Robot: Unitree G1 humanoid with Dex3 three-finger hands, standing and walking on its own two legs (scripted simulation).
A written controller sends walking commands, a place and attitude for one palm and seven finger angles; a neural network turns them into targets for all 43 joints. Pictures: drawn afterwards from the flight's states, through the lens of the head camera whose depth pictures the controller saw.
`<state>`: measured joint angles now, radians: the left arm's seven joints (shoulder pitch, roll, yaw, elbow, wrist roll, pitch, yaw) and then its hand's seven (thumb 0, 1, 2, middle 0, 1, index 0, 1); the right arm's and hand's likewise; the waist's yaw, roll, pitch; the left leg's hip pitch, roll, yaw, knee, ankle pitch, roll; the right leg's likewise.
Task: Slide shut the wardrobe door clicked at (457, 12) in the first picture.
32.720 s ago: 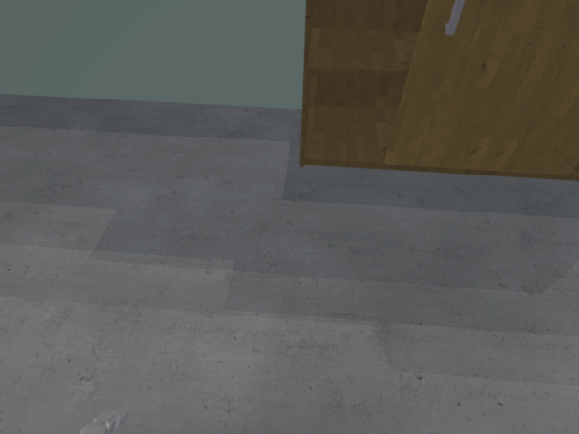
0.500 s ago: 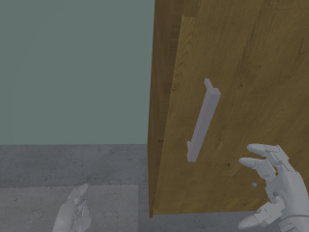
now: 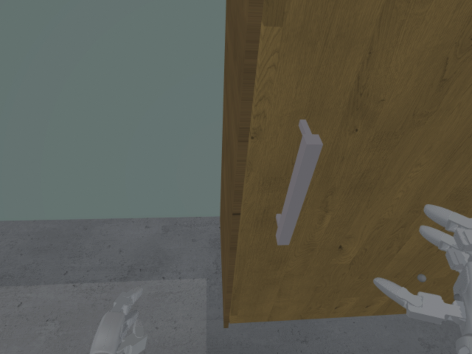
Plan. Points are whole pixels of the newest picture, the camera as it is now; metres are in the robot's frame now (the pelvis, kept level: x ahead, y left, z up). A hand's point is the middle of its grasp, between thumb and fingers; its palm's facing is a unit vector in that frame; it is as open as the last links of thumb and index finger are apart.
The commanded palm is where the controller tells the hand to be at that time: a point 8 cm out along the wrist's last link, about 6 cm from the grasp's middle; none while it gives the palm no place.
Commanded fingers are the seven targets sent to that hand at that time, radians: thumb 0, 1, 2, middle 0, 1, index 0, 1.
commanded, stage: draw the hand back to the body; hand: right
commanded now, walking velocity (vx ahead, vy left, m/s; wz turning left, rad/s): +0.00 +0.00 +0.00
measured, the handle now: (292, 189) +0.39 -0.11 +0.09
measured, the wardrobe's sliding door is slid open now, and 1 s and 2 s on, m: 0.00 0.00 0.00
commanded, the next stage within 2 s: step back with the hand held close in 0.70 s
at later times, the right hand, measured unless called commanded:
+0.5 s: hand (453, 270) +0.18 -0.26 +0.17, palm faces +0.48 +0.80 -0.37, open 7.6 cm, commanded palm +0.13 -0.29 +0.18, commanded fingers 0.00 -0.90 -0.90 0.20 0.30 0.20 0.30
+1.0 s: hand (457, 260) +0.19 -0.27 +0.17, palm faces +0.46 +0.78 -0.42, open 7.4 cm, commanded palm +0.13 -0.30 +0.18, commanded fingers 0.00 -0.90 -0.90 0.20 0.30 0.20 0.30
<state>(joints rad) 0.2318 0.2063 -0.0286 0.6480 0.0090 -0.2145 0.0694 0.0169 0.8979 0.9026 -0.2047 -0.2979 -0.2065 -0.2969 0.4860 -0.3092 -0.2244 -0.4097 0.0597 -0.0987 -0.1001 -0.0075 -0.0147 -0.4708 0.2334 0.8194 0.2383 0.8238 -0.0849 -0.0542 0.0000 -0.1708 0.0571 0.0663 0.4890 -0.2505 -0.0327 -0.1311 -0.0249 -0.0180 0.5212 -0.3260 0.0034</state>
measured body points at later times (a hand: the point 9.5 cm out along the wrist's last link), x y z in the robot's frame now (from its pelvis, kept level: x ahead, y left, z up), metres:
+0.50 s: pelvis +0.00 +0.00 +0.00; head -0.02 +0.02 +0.45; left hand +0.19 +0.22 -0.08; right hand +0.15 -0.30 +0.19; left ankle +0.01 +0.14 -0.74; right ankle -0.02 -0.12 -0.74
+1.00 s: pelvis -0.02 +0.00 +0.01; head -0.01 +0.00 +0.45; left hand +0.16 +0.23 -0.08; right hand +0.16 -0.31 +0.19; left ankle +0.01 +0.14 -0.74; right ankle -0.02 -0.12 -0.74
